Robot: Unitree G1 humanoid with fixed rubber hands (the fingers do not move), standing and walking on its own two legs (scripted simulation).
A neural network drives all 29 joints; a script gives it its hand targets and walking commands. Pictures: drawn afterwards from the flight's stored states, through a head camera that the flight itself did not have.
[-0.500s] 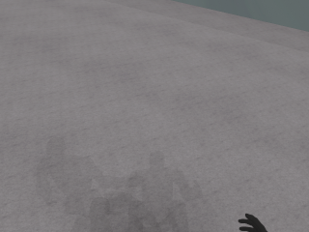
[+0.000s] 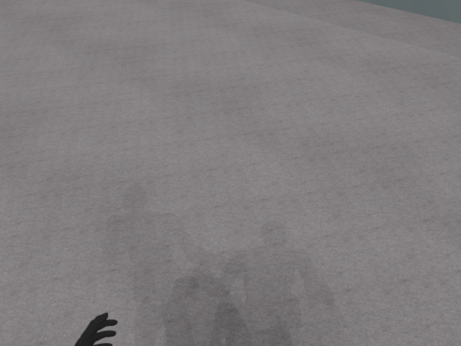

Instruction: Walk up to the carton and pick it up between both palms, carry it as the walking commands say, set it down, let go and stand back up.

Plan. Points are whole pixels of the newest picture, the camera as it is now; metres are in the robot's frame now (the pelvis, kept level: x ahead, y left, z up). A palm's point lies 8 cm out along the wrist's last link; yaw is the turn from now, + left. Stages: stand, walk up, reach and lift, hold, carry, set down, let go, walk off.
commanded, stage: walk up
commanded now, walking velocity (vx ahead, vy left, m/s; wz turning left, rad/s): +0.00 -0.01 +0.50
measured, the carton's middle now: out of the picture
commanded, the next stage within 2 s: none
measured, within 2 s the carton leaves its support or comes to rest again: neither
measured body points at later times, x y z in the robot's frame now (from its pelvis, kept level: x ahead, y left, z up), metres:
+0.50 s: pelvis -0.05 +0.03 +0.00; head -0.01 +0.08 +0.45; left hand -0.08 +0.33 -0.14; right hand +0.18 -0.17 -0.10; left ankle -0.10 +0.13 -0.73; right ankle -0.03 -0.11 -0.69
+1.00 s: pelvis -0.07 +0.00 +0.01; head -0.03 +0.00 +0.46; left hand -0.16 +0.28 -0.11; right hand +0.15 -0.18 -0.13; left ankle -0.11 +0.14 -0.65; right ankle -0.04 -0.09 -0.73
